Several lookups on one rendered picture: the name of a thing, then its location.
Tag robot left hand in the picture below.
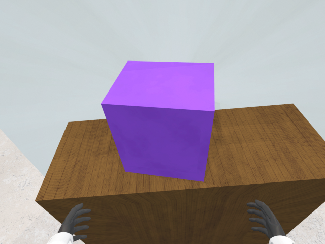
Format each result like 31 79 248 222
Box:
58 203 91 242

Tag left robot forearm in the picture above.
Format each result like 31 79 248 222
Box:
47 232 73 244

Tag robot right hand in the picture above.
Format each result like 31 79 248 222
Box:
247 200 286 239

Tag carton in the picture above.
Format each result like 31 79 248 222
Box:
101 61 215 182

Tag pedestal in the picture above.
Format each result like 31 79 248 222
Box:
35 104 325 244

